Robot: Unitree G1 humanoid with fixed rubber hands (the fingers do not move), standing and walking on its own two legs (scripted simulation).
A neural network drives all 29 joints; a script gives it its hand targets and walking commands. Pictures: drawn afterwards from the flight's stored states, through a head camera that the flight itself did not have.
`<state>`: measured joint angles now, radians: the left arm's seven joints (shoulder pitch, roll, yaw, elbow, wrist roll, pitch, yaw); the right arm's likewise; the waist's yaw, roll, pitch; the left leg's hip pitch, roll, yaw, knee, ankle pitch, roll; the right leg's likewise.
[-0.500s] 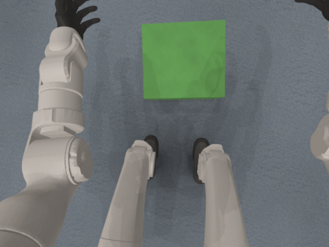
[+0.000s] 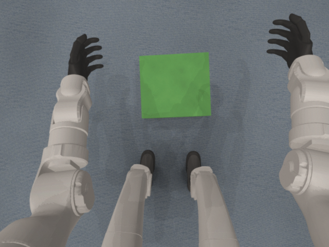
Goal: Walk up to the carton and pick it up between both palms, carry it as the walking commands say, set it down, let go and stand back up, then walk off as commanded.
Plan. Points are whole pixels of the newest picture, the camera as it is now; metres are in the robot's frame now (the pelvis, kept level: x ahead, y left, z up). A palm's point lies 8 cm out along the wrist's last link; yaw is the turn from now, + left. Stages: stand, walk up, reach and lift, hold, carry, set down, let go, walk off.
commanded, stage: let go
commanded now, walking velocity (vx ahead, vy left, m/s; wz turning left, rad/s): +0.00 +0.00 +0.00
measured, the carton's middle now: (174, 89) +0.49 +0.00 -0.59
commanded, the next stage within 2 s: stand in 1.08 s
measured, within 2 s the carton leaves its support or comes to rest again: neither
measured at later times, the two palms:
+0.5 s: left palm (23, 170) +0.26 +0.25 +0.00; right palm (318, 164) +0.29 -0.22 +0.00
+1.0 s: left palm (15, 195) +0.23 +0.24 +0.03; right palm out of the picture +0.22 -0.22 +0.03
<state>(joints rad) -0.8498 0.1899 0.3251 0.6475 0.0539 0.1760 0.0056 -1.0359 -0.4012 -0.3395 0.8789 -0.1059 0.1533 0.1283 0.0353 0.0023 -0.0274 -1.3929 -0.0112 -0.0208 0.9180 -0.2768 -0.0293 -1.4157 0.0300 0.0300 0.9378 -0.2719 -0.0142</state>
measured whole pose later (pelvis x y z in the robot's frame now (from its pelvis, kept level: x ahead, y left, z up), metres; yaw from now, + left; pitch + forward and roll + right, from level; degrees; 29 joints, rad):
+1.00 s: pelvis +0.07 +0.01 +0.09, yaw +0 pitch -6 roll +0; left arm 0.22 0.21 0.03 0.40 0.03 0.15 -0.07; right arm 0.24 -0.22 -0.05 0.40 -0.01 0.14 0.08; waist 0.00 0.00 0.12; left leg -0.07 -0.01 -0.05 0.47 -0.29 0.00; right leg -0.06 0.02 0.02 0.44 -0.28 0.00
